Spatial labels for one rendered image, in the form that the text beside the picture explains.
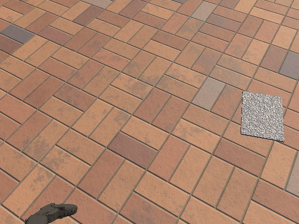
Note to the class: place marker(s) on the left robot hand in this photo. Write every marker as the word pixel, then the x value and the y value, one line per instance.
pixel 51 212

